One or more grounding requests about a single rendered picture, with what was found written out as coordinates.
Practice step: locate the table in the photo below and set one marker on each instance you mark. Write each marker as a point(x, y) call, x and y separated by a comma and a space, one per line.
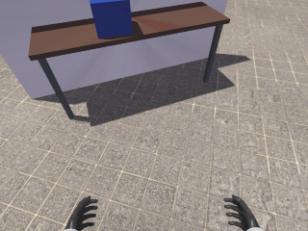
point(69, 37)

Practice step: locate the right robot hand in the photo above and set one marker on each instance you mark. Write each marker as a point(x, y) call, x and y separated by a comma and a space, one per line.
point(244, 213)

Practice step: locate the left robot hand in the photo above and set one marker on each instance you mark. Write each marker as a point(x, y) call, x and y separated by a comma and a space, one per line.
point(76, 219)

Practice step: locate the carton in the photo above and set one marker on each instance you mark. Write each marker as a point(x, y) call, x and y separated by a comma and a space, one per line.
point(112, 18)

